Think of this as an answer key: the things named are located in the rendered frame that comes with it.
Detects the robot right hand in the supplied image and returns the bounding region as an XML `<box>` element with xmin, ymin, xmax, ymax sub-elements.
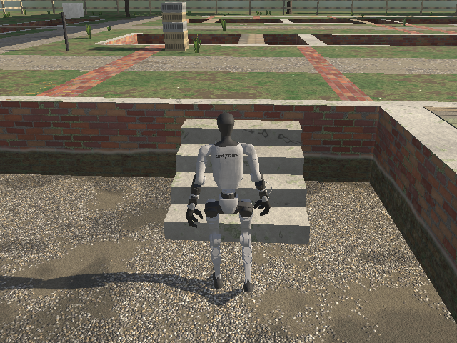
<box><xmin>254</xmin><ymin>200</ymin><xmax>271</xmax><ymax>216</ymax></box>

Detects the left robot forearm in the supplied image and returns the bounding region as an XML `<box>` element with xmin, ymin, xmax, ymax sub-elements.
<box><xmin>187</xmin><ymin>175</ymin><xmax>201</xmax><ymax>210</ymax></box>

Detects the robot left hand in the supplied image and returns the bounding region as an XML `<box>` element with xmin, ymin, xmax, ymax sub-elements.
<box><xmin>186</xmin><ymin>208</ymin><xmax>203</xmax><ymax>228</ymax></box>

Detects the right robot forearm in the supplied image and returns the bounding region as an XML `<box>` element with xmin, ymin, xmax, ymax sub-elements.
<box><xmin>255</xmin><ymin>171</ymin><xmax>269</xmax><ymax>202</ymax></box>

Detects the right robot thigh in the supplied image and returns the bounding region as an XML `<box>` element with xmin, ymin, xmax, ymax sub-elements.
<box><xmin>238</xmin><ymin>199</ymin><xmax>253</xmax><ymax>247</ymax></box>

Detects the right robot foot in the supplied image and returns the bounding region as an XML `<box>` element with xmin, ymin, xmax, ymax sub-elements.
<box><xmin>243</xmin><ymin>280</ymin><xmax>253</xmax><ymax>292</ymax></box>

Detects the robot left upper arm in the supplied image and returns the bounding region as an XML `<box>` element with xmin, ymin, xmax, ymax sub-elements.
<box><xmin>194</xmin><ymin>144</ymin><xmax>212</xmax><ymax>185</ymax></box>

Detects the robot right upper arm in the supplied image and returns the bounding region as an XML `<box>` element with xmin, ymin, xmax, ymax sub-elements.
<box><xmin>241</xmin><ymin>143</ymin><xmax>262</xmax><ymax>182</ymax></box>

